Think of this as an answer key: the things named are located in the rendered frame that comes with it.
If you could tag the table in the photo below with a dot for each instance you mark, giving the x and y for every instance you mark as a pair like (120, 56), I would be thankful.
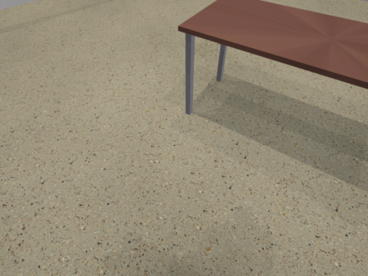
(327, 45)

